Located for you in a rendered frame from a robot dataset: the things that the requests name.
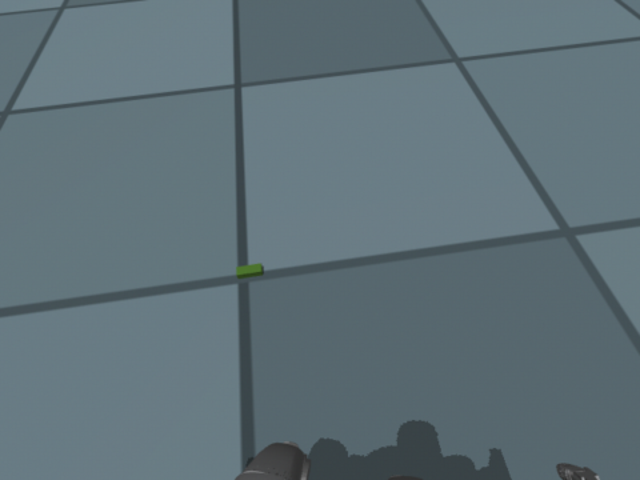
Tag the small box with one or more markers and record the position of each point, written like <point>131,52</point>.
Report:
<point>249,271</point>

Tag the right robot hand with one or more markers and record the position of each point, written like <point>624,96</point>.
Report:
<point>572,472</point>

